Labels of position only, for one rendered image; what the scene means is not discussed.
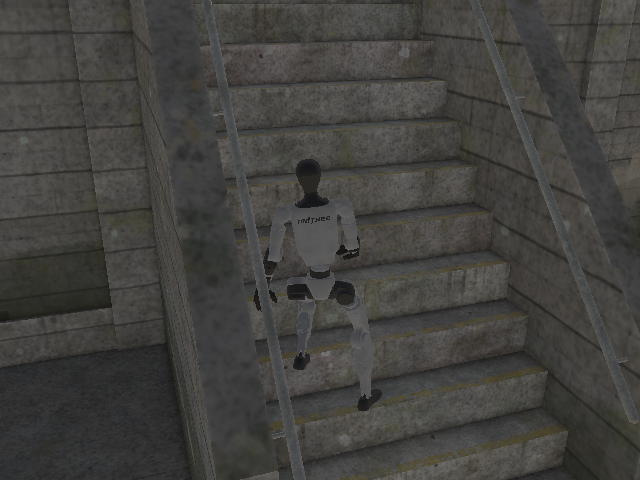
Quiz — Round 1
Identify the right robot upper arm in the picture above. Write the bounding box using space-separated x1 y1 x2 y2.
333 198 359 250

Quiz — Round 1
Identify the right robot foot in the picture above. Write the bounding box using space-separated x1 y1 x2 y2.
357 389 382 412

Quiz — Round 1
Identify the robot right forearm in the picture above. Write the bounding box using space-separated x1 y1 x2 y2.
348 236 360 254

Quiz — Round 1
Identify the left robot hand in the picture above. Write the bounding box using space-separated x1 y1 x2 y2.
253 288 277 312

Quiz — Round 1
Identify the left robot shin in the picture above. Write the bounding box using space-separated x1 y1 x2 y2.
296 301 313 358

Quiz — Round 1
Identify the right robot hand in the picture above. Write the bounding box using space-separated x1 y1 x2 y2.
336 245 359 260

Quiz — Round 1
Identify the left robot upper arm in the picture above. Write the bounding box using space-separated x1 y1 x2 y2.
267 205 292 262

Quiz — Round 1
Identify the robot left forearm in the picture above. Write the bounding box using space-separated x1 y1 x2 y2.
256 247 277 288

